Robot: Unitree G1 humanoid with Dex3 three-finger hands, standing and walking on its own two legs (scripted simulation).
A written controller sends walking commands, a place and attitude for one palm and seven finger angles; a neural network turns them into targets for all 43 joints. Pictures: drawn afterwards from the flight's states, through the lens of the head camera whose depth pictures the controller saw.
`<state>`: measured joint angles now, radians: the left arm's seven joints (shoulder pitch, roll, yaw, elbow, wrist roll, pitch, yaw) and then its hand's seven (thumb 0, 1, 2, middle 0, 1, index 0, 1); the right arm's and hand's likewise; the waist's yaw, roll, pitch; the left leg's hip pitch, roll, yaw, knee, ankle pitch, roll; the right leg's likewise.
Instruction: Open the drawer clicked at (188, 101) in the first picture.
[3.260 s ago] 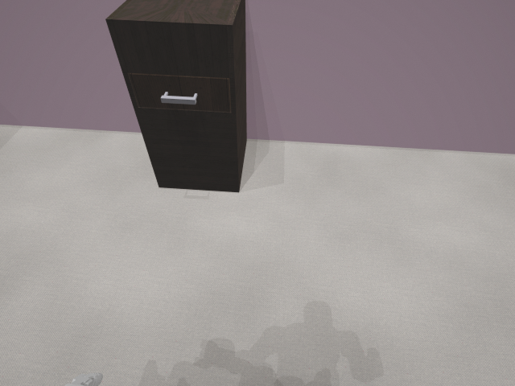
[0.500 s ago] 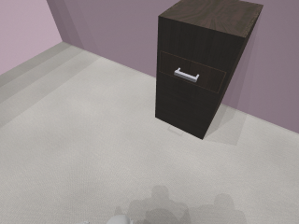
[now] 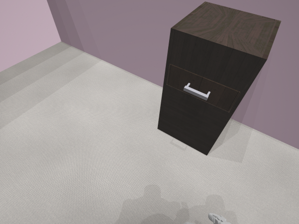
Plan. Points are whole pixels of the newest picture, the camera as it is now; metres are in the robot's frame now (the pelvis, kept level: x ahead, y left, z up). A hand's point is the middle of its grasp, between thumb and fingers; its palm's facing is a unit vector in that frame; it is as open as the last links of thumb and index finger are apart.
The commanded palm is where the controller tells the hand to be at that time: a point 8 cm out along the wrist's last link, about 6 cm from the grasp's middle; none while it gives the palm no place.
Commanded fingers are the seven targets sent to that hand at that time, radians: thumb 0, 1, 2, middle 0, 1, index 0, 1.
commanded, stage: turn to face it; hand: left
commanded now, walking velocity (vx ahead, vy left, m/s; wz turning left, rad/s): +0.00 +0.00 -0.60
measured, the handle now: (197, 90) +0.81 -0.17 -0.19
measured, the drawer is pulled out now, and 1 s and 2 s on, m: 0.00 0.00 0.00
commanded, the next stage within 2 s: take the last steps up to it in 0.66 s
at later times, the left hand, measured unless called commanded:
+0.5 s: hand (107, 221) +0.15 +0.14 -0.15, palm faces -0.21 -0.95 -0.25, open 7.3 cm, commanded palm none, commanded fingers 0.00 0.90 0.90 -0.20 -0.30 -0.20 -0.30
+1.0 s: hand (111, 216) +0.16 +0.14 -0.16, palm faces -0.43 -0.88 -0.18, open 7.4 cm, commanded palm none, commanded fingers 0.00 0.90 0.90 -0.20 -0.30 -0.20 -0.30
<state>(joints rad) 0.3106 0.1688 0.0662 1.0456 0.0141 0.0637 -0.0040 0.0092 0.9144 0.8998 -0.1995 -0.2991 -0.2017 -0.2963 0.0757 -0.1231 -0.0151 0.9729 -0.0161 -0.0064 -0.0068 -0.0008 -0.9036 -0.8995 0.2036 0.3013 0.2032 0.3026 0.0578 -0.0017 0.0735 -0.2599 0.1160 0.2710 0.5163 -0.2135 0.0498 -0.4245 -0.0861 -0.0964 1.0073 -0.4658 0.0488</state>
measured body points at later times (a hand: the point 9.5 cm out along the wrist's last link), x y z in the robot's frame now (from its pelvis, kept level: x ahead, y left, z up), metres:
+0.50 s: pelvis +0.01 -0.03 +0.00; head +0.03 -0.05 +0.45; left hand +0.16 +0.19 -0.13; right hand -0.01 -0.31 -0.15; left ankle +0.04 +0.12 -0.69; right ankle +0.02 -0.13 -0.74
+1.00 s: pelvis +0.02 +0.00 +0.01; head +0.04 -0.01 +0.46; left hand +0.19 +0.18 -0.15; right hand -0.10 -0.21 -0.15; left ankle +0.04 +0.11 -0.74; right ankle -0.06 -0.11 -0.71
